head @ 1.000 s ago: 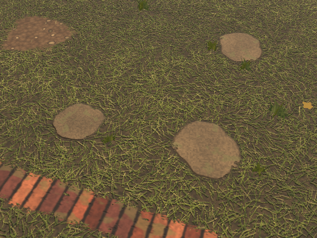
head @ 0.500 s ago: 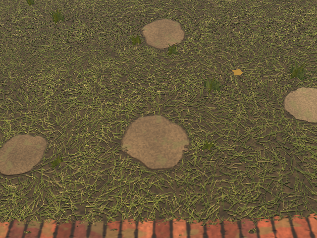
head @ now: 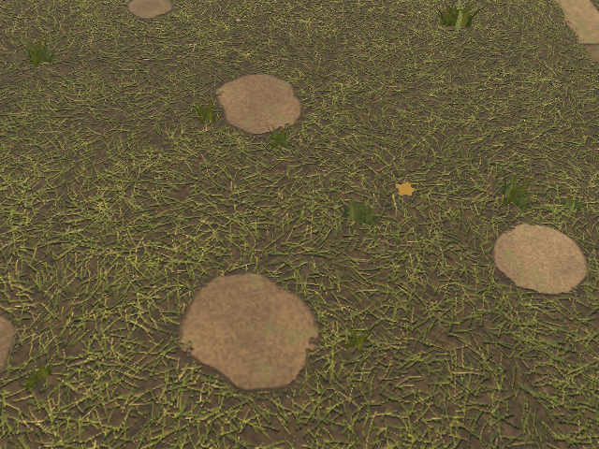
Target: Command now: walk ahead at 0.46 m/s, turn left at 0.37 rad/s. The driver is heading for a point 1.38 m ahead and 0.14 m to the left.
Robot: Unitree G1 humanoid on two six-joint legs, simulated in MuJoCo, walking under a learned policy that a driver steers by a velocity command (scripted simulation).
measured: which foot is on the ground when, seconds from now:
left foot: down 0.00-0.24, up 0.26-0.70, down 0.72-1.00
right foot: up 0.00-0.22, down 0.24-0.74, up 0.76-1.00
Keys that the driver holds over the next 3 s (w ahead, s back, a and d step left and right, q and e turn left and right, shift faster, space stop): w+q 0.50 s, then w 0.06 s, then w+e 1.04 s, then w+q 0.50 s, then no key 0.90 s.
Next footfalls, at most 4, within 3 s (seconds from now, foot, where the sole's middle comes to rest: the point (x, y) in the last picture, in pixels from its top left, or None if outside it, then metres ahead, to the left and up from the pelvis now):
0.24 right None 0.30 -0.13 -0.79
0.72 left None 0.50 0.22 -0.79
1.26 right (265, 316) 0.82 0.04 -0.79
1.74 left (204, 224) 1.13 0.21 -0.79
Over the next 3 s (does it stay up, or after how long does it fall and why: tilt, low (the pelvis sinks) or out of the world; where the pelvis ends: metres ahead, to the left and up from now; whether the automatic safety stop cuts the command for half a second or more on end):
stays up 1.33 0.10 -0.01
